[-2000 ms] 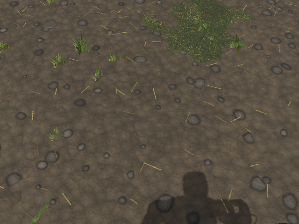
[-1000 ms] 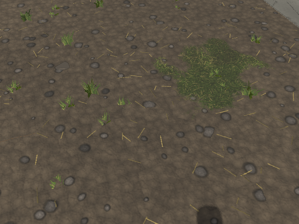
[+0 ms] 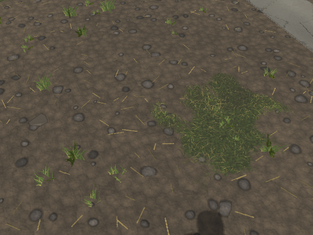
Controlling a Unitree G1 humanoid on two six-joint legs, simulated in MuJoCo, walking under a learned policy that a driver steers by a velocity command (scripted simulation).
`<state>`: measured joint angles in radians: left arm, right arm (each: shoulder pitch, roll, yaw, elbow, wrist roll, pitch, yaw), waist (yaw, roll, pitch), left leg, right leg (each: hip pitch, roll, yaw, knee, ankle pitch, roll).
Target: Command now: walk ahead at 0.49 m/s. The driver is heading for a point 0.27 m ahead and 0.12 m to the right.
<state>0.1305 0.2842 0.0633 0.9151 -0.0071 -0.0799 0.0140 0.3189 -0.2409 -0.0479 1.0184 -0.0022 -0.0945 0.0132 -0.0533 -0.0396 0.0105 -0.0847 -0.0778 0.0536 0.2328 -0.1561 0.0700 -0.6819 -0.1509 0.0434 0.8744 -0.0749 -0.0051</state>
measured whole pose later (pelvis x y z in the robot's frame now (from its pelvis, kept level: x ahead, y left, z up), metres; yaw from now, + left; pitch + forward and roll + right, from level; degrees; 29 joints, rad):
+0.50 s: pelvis +0.22 -0.07 -0.01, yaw -2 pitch +1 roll -1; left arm 0.14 0.22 0.03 0.96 0.03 -0.06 -0.01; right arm 0.16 -0.26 -0.04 0.98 0.00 -0.01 -0.04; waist 0.01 0.04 0.04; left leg -0.45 0.08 -0.04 0.77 -0.33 -0.04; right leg -0.31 0.05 -0.07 0.39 -0.10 -0.07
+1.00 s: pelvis +0.29 -0.05 -0.01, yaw -2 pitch -1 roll +0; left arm 0.16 0.24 0.03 1.04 0.00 0.00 0.02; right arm 0.16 -0.22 -0.04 1.08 0.00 -0.01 -0.04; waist 0.00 0.00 0.04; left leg -0.20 0.03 0.00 0.49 -0.28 -0.02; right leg -0.20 0.01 -0.05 0.47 -0.26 -0.02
